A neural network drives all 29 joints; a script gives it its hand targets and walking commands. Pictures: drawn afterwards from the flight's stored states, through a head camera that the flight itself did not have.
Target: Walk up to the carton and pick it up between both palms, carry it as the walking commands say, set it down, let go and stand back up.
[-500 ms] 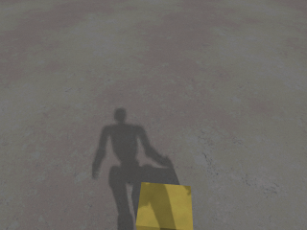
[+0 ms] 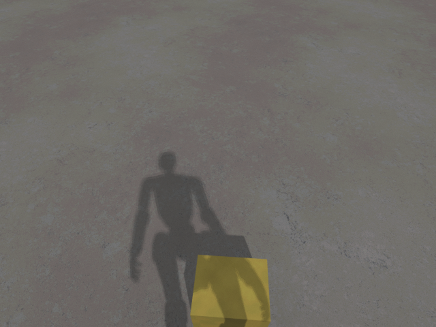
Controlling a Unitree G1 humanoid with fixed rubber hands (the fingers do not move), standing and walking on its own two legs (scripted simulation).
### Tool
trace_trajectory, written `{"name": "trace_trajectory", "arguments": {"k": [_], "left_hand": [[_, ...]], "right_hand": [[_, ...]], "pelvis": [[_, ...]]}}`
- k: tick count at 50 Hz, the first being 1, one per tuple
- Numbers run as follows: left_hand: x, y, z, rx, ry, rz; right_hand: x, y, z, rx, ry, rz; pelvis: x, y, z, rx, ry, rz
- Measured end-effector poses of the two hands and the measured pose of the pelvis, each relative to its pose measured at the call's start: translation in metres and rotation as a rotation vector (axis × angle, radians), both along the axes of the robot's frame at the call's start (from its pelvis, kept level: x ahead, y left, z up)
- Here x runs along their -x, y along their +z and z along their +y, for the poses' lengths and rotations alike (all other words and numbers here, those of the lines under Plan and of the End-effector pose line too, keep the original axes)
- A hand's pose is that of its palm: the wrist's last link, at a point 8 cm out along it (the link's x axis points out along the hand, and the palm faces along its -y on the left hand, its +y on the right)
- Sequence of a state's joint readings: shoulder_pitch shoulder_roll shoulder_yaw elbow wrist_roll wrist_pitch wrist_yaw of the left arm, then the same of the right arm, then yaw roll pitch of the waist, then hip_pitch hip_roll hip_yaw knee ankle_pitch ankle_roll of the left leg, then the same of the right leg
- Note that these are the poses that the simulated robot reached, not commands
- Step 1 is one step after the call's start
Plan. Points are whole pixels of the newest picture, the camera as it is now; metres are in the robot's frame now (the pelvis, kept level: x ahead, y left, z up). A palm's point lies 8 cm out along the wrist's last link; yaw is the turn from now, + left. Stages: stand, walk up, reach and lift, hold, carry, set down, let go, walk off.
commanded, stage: stand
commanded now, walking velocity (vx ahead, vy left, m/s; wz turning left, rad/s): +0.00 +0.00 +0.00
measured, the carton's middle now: (230, 295) +0.40 -0.04 -0.66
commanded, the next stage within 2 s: none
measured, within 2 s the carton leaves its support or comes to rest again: neither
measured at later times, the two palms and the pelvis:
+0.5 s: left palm out of the picture -0.08 +0.22 -0.14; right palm out of the picture -0.08 -0.22 -0.14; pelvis -0.02 +0.01 +0.00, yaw -1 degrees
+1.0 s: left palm out of the picture -0.07 +0.24 -0.15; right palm out of the picture -0.09 -0.18 -0.14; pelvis -0.03 +0.03 +0.00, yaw -1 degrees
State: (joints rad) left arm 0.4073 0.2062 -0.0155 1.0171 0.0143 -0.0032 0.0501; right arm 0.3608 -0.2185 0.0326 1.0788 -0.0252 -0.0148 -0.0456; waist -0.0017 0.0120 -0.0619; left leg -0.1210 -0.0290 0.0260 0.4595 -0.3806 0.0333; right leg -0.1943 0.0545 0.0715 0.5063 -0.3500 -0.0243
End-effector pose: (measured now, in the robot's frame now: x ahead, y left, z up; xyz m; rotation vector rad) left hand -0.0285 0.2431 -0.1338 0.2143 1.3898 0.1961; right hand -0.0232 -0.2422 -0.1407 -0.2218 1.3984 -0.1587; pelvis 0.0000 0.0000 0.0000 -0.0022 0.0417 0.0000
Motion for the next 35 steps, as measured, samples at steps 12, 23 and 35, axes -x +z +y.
{"name": "trace_trajectory", "arguments": {"k": [12,23,35], "left_hand": [[0.029,-0.005,-0.017,0.048,0.000,0.068],[0.043,-0.009,-0.022,0.080,0.012,0.089],[0.060,-0.009,-0.018,0.089,0.028,0.136]], "right_hand": [[0.043,-0.002,0.017,-0.032,-0.039,0.087],[0.057,0.002,0.022,-0.018,-0.038,0.104],[0.066,-0.001,0.052,-0.064,-0.058,0.111]], "pelvis": [[0.014,0.003,0.001,0.008,-0.005,-0.025],[0.023,0.004,0.007,0.008,-0.009,-0.037],[0.027,0.004,0.018,0.011,-0.012,-0.031]]}}
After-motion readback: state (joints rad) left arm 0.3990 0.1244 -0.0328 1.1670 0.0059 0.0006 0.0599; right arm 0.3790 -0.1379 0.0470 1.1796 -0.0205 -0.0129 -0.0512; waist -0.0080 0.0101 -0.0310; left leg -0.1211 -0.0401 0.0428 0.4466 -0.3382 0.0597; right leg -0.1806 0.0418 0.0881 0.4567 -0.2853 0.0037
